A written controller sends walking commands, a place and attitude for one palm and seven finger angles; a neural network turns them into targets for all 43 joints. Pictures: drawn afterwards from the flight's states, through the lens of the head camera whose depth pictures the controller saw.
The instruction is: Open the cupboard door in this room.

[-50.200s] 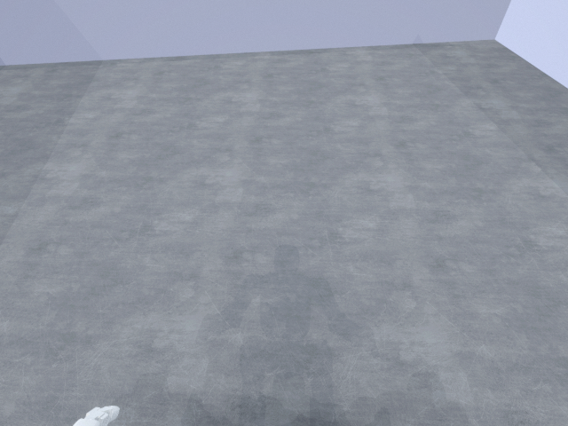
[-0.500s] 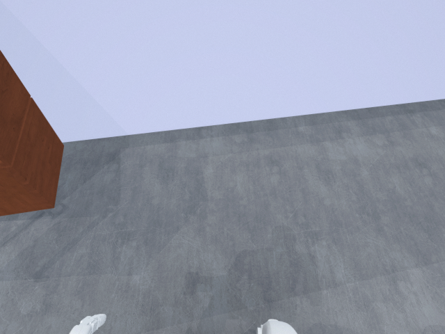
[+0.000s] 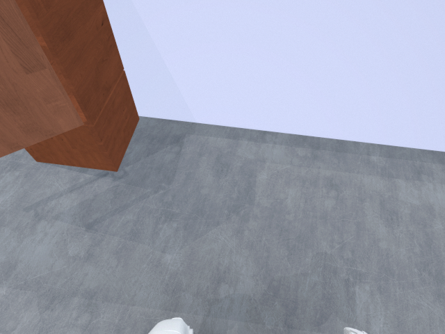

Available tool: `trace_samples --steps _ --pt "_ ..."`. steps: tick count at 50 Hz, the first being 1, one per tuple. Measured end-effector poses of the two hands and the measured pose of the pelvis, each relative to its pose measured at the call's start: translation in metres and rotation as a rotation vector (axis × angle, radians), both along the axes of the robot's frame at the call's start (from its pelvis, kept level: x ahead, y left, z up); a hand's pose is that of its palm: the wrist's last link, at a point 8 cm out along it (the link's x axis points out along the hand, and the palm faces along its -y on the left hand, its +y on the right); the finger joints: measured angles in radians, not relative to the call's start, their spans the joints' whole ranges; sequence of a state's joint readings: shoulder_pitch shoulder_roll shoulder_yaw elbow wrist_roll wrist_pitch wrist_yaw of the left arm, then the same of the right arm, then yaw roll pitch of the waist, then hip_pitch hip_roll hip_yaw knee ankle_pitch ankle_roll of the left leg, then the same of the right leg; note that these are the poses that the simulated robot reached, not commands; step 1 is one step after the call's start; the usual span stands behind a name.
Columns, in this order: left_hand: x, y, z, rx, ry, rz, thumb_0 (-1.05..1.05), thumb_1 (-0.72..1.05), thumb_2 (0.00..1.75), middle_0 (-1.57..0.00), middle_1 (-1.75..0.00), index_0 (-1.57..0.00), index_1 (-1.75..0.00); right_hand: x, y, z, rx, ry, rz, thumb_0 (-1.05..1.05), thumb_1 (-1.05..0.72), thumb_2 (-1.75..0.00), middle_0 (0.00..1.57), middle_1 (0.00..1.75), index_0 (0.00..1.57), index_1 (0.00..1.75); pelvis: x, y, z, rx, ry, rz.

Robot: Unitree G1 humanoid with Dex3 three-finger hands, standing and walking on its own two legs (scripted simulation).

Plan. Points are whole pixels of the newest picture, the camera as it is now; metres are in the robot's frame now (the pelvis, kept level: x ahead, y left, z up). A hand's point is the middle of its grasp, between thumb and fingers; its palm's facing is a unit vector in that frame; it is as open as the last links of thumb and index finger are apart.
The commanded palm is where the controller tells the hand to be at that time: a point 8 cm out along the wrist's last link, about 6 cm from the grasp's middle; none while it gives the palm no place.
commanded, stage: turn to face it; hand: left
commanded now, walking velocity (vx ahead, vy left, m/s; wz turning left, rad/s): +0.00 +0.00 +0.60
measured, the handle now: out of the picture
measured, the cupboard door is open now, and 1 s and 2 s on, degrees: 42 42 42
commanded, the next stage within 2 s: take the last steps up to it in 0.86 s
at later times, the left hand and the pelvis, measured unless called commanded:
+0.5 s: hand out of the picture +0.09 +0.20 -0.14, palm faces +0.26 -0.92 -0.30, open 7.4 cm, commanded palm none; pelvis +0.02 -0.03 +0.00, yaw +15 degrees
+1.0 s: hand out of the picture -0.07 +0.18 -0.18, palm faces +0.57 -0.79 -0.24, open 7.4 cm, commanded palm none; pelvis +0.03 -0.02 +0.00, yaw +32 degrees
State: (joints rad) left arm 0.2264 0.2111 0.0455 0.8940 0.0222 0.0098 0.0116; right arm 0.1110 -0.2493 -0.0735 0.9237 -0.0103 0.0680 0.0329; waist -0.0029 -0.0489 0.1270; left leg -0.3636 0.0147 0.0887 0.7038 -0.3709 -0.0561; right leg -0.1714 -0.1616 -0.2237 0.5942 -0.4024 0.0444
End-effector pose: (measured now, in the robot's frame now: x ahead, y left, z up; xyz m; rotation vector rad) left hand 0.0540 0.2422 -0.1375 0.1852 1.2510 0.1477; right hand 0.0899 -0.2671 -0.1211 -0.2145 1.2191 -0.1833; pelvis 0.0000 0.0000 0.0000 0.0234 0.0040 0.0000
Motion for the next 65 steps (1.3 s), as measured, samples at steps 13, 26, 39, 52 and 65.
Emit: trace_samples --steps 13,26,39,52,65 --pt "-0.002 0.046 0.011 0.044 -0.032 0.157 0.01 0.91 0.90 -0.20 -0.29 -0.20 -0.29 0.047 0.039 0.011 -0.019 -0.041 0.172 0.00 -0.90 -0.90 0.20 0.30 0.20 0.30 0.011 0.012 0.007 -0.035 0.017 0.133" --pt "0.013 -0.006 0.034 0.105 -0.165 0.231 0.00 0.91 0.90 -0.20 -0.29 -0.20 -0.30 0.057 0.003 -0.023 0.063 0.055 0.226 0.00 -0.90 -0.90 0.20 0.30 0.20 0.30 0.023 -0.036 0.001 -0.007 -0.002 0.291" --pt "-0.080 -0.047 0.020 0.025 -0.019 0.476 0.00 0.91 0.90 -0.20 -0.30 -0.21 -0.30 0.128 0.026 -0.001 0.025 0.045 0.445 0.00 -0.91 -0.90 0.20 0.30 0.19 0.30 0.034 -0.040 0.011 0.022 0.000 0.467" --pt "-0.148 -0.025 -0.001 -0.011 0.091 0.651 0.01 0.91 0.90 -0.20 -0.29 -0.20 -0.29 0.160 0.110 0.010 0.018 -0.078 0.640 0.00 -0.90 -0.90 0.20 0.30 0.20 0.30 0.028 -0.015 0.006 -0.024 -0.014 0.560" --pt "-0.112 -0.041 0.017 0.038 -0.051 0.699 0.00 0.91 0.90 -0.20 -0.29 -0.20 -0.29 0.147 0.087 -0.027 0.065 0.110 0.641 0.00 -0.90 -0.90 0.20 0.30 0.20 0.30 0.059 -0.011 0.001 -0.009 -0.034 0.644"
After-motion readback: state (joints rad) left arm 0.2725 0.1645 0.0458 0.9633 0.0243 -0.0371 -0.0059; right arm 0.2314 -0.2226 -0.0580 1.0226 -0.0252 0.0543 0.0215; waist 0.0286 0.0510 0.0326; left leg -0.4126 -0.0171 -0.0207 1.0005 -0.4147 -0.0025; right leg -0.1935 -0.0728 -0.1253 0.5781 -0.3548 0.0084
